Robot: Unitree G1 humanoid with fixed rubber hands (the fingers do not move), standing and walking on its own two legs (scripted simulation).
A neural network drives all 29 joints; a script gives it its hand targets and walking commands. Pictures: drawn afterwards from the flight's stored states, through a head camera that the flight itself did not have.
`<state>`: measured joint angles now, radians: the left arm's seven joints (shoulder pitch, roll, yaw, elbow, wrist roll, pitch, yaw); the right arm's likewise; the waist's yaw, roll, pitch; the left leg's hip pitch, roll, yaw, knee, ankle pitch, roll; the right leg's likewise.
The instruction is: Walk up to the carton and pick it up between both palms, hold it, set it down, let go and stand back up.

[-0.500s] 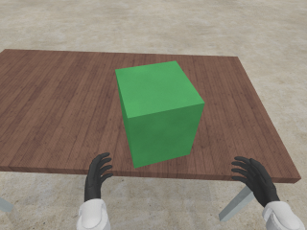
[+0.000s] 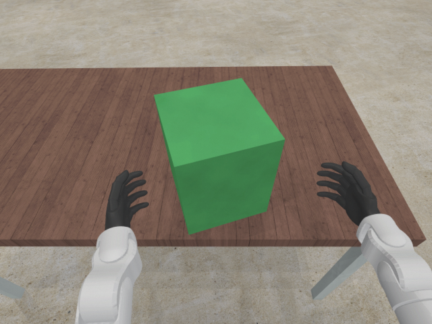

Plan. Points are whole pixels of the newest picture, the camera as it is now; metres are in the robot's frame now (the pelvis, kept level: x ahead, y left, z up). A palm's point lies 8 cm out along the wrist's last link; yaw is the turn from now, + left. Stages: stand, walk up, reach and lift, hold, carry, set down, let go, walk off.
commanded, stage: reach and lift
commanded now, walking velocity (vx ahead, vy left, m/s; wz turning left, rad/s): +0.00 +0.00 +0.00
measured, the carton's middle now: (214, 157) +0.45 +0.06 +0.03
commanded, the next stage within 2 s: none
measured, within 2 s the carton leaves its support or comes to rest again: neither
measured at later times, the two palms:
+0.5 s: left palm (112, 182) +0.29 +0.21 +0.14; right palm (353, 153) +0.38 -0.19 +0.14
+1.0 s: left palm (110, 145) +0.35 +0.22 +0.17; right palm (334, 110) +0.44 -0.17 +0.18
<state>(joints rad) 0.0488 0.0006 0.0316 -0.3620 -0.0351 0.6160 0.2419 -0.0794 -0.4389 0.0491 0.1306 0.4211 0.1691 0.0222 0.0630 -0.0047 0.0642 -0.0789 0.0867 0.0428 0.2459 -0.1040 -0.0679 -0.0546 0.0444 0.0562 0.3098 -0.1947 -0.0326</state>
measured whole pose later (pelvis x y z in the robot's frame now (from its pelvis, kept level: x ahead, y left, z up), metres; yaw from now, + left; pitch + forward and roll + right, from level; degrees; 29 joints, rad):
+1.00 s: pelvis -0.01 -0.01 +0.00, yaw +0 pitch +5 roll +0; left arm -0.62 0.09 0.22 0.07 -0.10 0.81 0.22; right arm -0.86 -0.50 0.16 0.67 0.49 0.36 0.01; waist 0.13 0.02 -0.05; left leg -0.28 0.10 0.03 0.30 -0.10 -0.08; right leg -0.26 0.06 0.05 0.36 -0.19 -0.03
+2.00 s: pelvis -0.01 +0.00 -0.01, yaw +1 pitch +15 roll -1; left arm -0.82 0.02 0.20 0.80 -0.04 0.19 0.22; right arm -1.06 -0.37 0.10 1.21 0.31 0.01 0.05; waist 0.19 0.03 -0.14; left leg -0.54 0.10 0.00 0.37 -0.09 -0.08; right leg -0.49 0.06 0.02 0.38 -0.16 -0.03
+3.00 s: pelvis +0.01 +0.00 +0.00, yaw +1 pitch +10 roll +0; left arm -0.72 -0.21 0.60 0.69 0.43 0.04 0.14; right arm -0.93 -0.05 -0.47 1.12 -0.32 -0.13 0.06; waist 0.10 -0.01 -0.09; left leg -0.35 0.08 0.02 0.27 -0.08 -0.07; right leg -0.31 0.04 0.03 0.32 -0.17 -0.03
